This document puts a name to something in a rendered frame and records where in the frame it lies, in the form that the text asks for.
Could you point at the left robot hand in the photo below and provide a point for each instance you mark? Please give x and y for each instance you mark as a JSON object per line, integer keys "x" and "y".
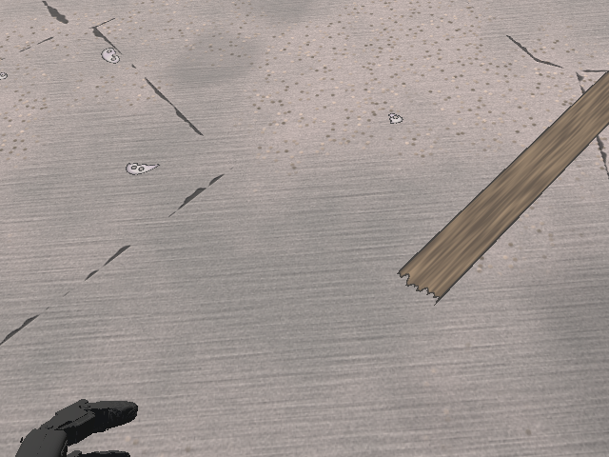
{"x": 73, "y": 424}

